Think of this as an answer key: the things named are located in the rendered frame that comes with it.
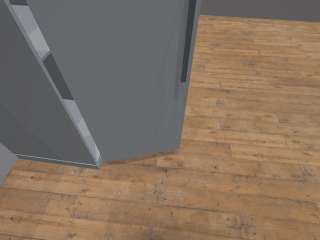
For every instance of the fridge door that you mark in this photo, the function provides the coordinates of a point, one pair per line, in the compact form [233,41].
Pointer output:
[120,60]

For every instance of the handle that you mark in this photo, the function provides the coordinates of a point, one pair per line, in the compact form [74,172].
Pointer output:
[188,29]

